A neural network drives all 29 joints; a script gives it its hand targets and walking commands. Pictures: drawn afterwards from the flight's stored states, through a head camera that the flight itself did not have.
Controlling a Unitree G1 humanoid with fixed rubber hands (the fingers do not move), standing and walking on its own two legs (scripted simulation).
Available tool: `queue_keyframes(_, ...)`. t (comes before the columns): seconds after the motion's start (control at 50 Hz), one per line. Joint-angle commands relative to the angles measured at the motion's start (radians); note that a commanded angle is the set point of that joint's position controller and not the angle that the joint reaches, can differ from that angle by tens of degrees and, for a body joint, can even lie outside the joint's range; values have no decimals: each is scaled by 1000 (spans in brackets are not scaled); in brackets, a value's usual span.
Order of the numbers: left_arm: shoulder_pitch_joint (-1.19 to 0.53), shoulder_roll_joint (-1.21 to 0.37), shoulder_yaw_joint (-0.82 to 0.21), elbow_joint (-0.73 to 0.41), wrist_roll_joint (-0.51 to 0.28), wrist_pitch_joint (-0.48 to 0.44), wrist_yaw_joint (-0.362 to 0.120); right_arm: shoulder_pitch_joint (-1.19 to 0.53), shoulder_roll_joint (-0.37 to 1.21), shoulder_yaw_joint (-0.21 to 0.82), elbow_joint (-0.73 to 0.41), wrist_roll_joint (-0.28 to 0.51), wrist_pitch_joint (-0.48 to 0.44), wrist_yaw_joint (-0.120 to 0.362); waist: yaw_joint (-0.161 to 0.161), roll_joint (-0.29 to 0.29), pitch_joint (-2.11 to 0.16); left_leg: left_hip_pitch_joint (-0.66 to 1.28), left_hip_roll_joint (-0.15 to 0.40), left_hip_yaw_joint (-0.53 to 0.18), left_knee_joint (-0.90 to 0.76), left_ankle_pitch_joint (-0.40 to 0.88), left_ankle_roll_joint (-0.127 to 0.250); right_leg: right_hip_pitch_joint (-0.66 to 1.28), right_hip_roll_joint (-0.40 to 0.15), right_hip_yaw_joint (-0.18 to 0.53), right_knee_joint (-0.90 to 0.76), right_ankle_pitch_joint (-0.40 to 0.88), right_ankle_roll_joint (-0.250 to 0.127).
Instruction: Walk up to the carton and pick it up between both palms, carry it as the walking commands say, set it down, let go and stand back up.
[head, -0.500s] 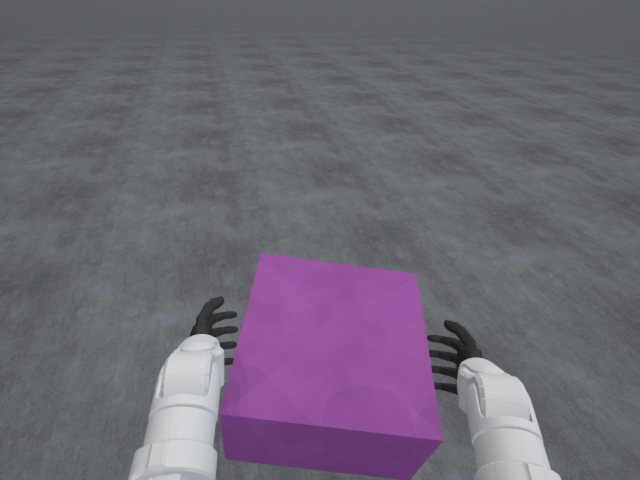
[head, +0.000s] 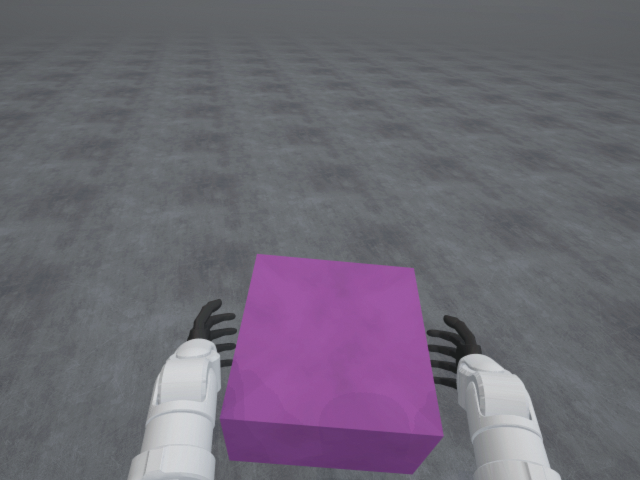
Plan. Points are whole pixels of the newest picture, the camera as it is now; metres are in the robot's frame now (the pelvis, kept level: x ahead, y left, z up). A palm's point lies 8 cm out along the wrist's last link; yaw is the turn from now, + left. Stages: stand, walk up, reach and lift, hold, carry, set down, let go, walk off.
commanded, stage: hold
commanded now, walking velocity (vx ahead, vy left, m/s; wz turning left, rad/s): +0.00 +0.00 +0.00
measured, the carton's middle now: (329, 356) +0.37 +0.00 -0.02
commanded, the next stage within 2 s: carry in 0.04 s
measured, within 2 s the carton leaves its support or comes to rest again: neither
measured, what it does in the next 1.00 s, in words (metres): steps on the spot, turning right: right foot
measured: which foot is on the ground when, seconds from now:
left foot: down 0.00-0.88, up 0.90-1.00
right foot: down 0.00-0.62, up 0.64-0.86, down 0.88-1.00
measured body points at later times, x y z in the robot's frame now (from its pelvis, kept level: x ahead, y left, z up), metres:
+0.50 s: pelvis +0.00 -0.01 -0.02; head -0.08 -0.01 +0.43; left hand +0.33 +0.13 +0.12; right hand +0.32 -0.21 +0.11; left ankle +0.03 +0.14 -0.72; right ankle +0.02 -0.12 -0.74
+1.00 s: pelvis -0.01 -0.04 -0.03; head -0.02 -0.05 +0.42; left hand +0.38 -0.01 +0.10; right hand +0.27 -0.33 +0.09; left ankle +0.01 +0.11 -0.70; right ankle +0.00 -0.13 -0.74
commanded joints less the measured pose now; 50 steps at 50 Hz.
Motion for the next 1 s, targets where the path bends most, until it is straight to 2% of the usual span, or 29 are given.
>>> queue_keyframes(0.0, -611, -969, -557, -78, -276, -23, -477, -717, 1041, 499, -132, 237, -91, 396, -2, 23, -247, 335, -104, 68, -47, 48, 8, 21, 88, -46, -158, 4, -28)
queue_keyframes(0.02, -692, -991, -621, -61, -315, -35, -439, -699, 1014, 514, -158, 194, -84, 358, 9, 105, -338, 210, 157, 28, 158, 428, -19, 63, -144, -58, 120, 265, 9)
queue_keyframes(0.06, -673, -1045, -686, -144, -384, -9, -415, -743, 1036, 582, -279, 264, -59, 328, 15, 91, -382, 116, 141, 63, 229, 337, -13, 66, -138, -34, 179, 313, 6)
queue_keyframes(0.12, -654, -1021, -663, -163, -405, 48, -380, -792, 1044, 629, -313, 307, -8, 290, 6, -41, -198, 12, 124, 54, 210, -138, -14, -54, -145, 41, 84, 10, -3)
queue_keyframes(0.2, -623, -1026, -670, -199, -431, 138, -341, -867, 1038, 684, -450, 369, 70, 240, 6, -47, -134, 62, 148, 8, 149, -252, -12, -219, -108, 66, 84, -73, -13)
queue_keyframes(0.24, -758, -1023, -719, -297, -471, 185, -314, -899, 1045, 682, -463, 396, 125, 209, -8, 122, -141, 106, 233, -94, 71, -226, 25, -302, -46, -2, 228, -46, 12)
queue_keyframes(0.28, -893, -1009, -748, -345, -500, 231, -284, -1003, 1049, 699, -467, 425, 174, 177, -6, 267, -216, 128, 321, -145, 28, -137, 87, -302, -1, -75, 361, -183, 15)
queue_keyframes(0.32, -1014, -989, -773, -405, -550, 275, -257, -1053, 1050, 693, -492, 433, 209, 129, 7, 189, -234, -37, 302, -76, 71, -130, 90, -149, -4, -73, 276, -160, -5)
queue_keyframes(0.34, -1040, -973, -757, -400, -557, 294, -241, -1047, 1037, 666, -469, 418, 233, 103, 9, 132, -196, -75, 250, 9, 142, -145, 55, -122, 6, -46, 152, -144, -15)
queue_keyframes(0.36, -1073, -942, -725, -375, -550, 319, -223, -1080, 1021, 647, -436, 409, 260, 79, 7, -35, -139, -145, 191, 73, 270, -207, 20, -107, -38, 67, 14, -138, -30)
queue_keyframes(0.38, -1009, -892, -712, -396, -546, 341, -206, -977, 1007, 618, -412, 397, 291, 65, 3, -212, -118, -288, 102, 157, 438, -327, -31, -39, -178, 273, -56, -14, -66)
queue_keyframes(0.4, -1061, -877, -713, -401, -565, 354, -187, -1019, 995, 599, -399, 402, 316, 51, 9, -325, -92, -350, 34, 168, 531, -410, -45, -37, -262, 423, -68, 132, -139)
queue_keyframes(0.44, -1077, -863, -675, -375, -548, 386, -151, -1080, 974, 574, -384, 431, 348, 27, 15, -218, -94, -329, 33, 135, 560, -388, -34, -94, -267, 405, -71, 190, -170)
queue_keyframes(0.5, -1165, -834, -625, -271, -517, 425, -105, -1216, 931, 522, -327, 431, 374, -5, 10, -132, -148, -208, 7, 163, 379, -255, -25, -105, -173, 258, 26, 318, -133)
queue_keyframes(0.54, -1193, -844, -625, -320, -531, 438, -79, -1175, 967, 494, -305, 445, 398, -7, -9, -37, -202, 44, 39, 177, 122, -105, -11, -208, -107, 173, 167, 365, -82)
queue_keyframes(0.56, -1157, -835, -592, -277, -518, 450, -70, -1139, 956, 470, -284, 443, 409, -15, -27, 26, -296, 245, 147, 75, 55, -3, 13, -307, -72, 103, 310, 244, -44)
queue_keyframes(0.58, -1154, -828, -578, -281, -514, 457, -60, -1116, 948, 452, -248, 439, 420, -22, -35, 222, -352, 489, 365, -113, 63, 339, 80, -547, 5, -8, 453, -163, -1)
queue_keyframes(0.6, -1178, -809, -561, -274, -506, 458, -48, -1146, 936, 441, -222, 441, 422, -24, -16, 347, -389, 519, 508, -213, 127, 629, 169, -630, 11, -74, 600, -457, 22)
queue_keyframes(0.62, -1162, -851, -585, -291, -516, 469, -53, -1111, 973, 453, -246, 432, 415, -26, -27, 291, -352, 382, 498, -187, 109, 541, 201, -556, -31, -78, 620, -409, 29)
queue_keyframes(0.66, -1236, -918, -613, -301, -553, 464, -58, -1184, 1007, 487, -301, 442, 414, -30, -24, 217, -285, 294, 433, -32, 127, 480, 154, -507, -28, -102, 565, -296, 33)
queue_keyframes(0.7, -1225, -936, -616, -353, -573, 462, -60, -1166, 1013, 500, -346, 446, 422, -26, -20, 221, -280, 274, 375, 97, 184, 509, 97, -440, -4, -152, 518, -219, 43)
queue_keyframes(0.8, -1144, -969, -620, -332, -588, 486, -69, -1088, 1017, 494, -364, 425, 423, -39, -12, 260, -290, 154, 342, 212, 330, 339, 15, -214, 27, -167, 175, -41, 7)
queue_keyframes(0.82, -1187, -961, -624, -325, -590, 483, -72, -1122, 1017, 500, -355, 427, 420, -37, -1, 200, -294, 58, 321, 228, 395, 204, -20, -93, -6, -65, 100, 19, -18)
queue_keyframes(0.84, -1188, -947, -619, -315, -594, 479, -75, -1131, 995, 486, -356, 416, 418, -40, 1, 8, -291, -139, 254, 229, 485, -132, -76, 62, -133, 139, 56, 411, -68)
queue_keyframes(0.86, -1192, -928, -610, -356, -596, 475, -76, -1121, 1021, 506, -370, 427, 430, -39, -2, -274, -266, -397, 135, 230, 643, -587, -123, 173, -333, 447, 90, 881, -161)
queue_keyframes(0.88, -1183, -908, -597, -334, -583, 476, -75, -1181, 1022, 523, -347, 447, 433, -38, 9, -268, -250, -423, 129, 134, 689, -614, -107, 152, -321, 437, 115, 896, -200)
queue_keyframes(0.9, -1210, -926, -581, -339, -578, 470, -78, -1234, 1055, 549, -351, 472, 428, -37, 13, -177, -251, -439, 114, 119, 732, -573, -104, 157, -283, 400, 116, 870, -205)
queue_keyframes(0.92, -1180, -946, -581, -350, -565, 470, -78, -1231, 1066, 572, -382, 485, 423, -28, 12, -183, -246, -464, 111, 120, 740, -521, -99, 183, -253, 370, 117, 843, -198)
queue_keyframes(0.98, -1146, -1009, -581, -409, -552, 457, -92, -1287, 1152, 647, -476, 556, 403, -1, 14, -162, -308, -391, 104, 105, 725, -413, -86, 142, -179, 273, 79, 496, -185)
